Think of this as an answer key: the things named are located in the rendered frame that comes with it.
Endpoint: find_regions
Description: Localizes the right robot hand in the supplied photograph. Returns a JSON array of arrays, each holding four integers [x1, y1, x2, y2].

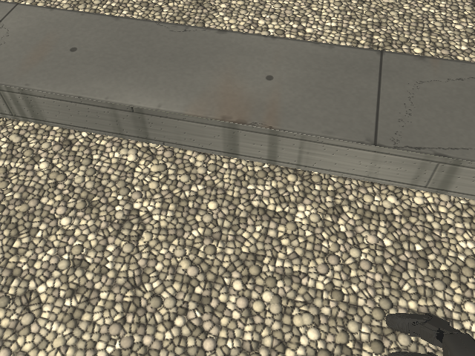
[[385, 313, 475, 356]]

